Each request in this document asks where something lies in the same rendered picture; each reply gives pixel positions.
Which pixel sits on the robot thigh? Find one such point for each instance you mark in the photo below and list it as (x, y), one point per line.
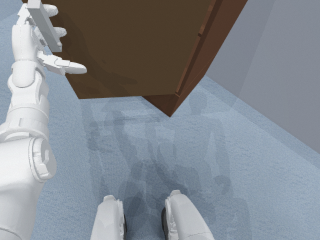
(189, 223)
(109, 218)

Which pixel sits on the robot right thigh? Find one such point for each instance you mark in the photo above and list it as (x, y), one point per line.
(189, 223)

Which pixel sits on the left robot upper arm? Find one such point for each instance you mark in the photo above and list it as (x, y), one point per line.
(25, 165)

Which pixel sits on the left robot hand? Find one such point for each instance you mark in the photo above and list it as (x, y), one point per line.
(27, 42)

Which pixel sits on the robot left forearm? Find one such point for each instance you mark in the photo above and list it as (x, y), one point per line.
(28, 113)

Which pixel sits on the cupboard door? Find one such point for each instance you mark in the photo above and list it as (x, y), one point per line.
(129, 47)

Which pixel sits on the robot left thigh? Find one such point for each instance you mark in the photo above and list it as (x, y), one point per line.
(109, 218)

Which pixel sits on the handle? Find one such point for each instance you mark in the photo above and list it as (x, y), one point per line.
(41, 19)

